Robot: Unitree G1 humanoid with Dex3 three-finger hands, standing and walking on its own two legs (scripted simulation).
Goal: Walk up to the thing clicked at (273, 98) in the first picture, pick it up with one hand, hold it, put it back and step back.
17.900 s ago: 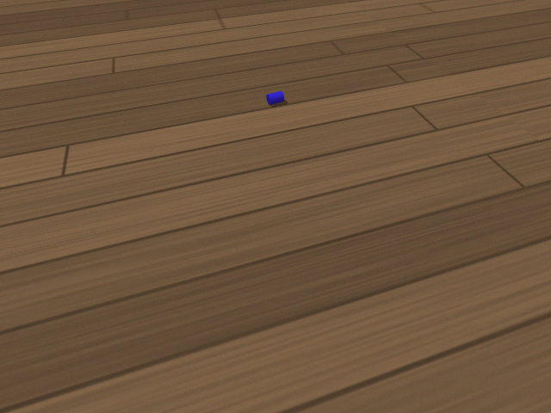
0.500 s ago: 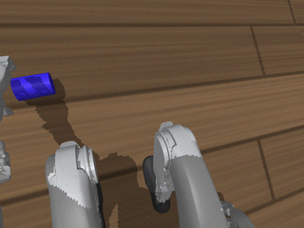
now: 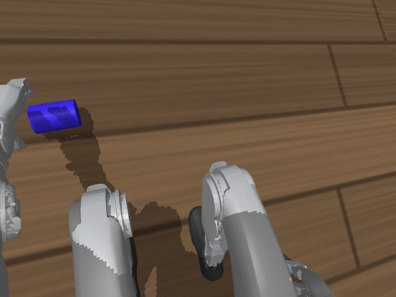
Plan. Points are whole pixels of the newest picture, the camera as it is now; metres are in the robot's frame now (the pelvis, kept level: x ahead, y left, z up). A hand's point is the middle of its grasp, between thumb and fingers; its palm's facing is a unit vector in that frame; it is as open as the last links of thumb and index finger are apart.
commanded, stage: rise first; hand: left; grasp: from above
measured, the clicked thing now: (56, 116) +0.51 +0.27 -0.30
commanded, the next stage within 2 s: approach in 0.06 s
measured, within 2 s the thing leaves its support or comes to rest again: neither
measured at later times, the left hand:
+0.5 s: hand (39, 99) +0.51 +0.27 -0.18, palm faces -0.39 -0.05 -0.92, open 12.2 cm
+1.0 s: hand (30, 111) +0.49 +0.28 -0.18, palm faces -0.47 -0.06 -0.88, open 12.9 cm
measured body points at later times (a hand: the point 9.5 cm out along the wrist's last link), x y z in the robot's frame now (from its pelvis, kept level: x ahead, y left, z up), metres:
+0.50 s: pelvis +0.00 +0.00 -0.01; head +0.25 +0.08 +0.35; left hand +0.53 +0.27 -0.12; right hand +0.03 -0.27 -0.09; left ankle +0.07 +0.11 -0.30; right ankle +0.10 -0.12 -0.30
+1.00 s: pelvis +0.00 +0.00 -0.01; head +0.26 +0.07 +0.35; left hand +0.51 +0.28 -0.13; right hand +0.03 -0.27 -0.10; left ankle +0.07 +0.11 -0.30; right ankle +0.10 -0.12 -0.30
